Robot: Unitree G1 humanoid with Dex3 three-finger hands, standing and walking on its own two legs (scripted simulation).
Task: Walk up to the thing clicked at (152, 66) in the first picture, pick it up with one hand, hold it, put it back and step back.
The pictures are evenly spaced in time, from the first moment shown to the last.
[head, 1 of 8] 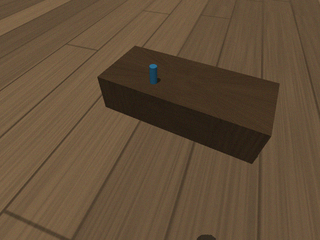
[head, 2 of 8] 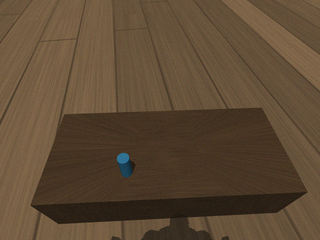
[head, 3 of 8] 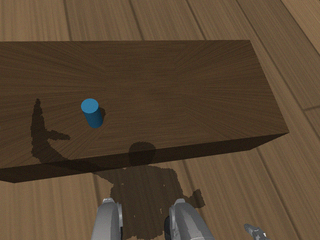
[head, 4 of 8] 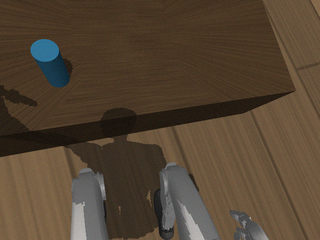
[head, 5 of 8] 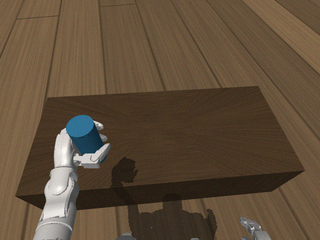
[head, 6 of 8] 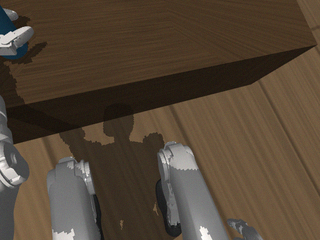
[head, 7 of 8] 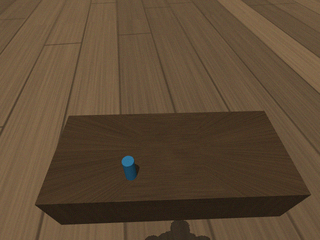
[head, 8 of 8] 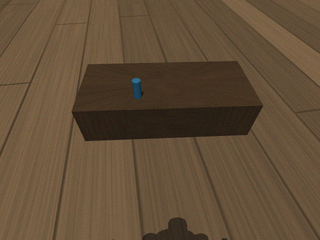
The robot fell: no
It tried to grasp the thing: yes
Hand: left
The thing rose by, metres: 0.40
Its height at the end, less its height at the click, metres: +0.00
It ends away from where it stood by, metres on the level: 0.01
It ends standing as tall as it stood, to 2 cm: yes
